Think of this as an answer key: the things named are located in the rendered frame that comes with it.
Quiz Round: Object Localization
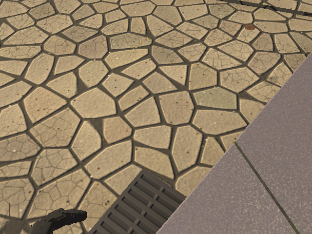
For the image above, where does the left robot hand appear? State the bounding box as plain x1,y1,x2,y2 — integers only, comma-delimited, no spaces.
28,208,88,234

